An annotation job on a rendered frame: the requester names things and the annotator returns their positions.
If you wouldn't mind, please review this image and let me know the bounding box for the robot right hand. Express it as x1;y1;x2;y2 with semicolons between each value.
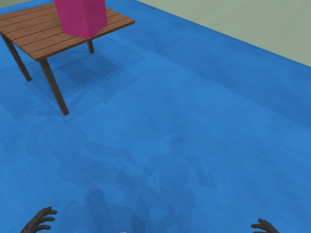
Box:
251;218;280;233

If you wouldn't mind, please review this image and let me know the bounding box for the carton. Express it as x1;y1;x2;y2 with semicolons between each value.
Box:
53;0;108;39

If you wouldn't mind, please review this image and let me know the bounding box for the table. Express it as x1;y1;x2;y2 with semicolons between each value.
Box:
0;2;135;116

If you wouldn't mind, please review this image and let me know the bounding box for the robot left hand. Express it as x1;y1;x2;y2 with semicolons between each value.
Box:
20;206;57;233

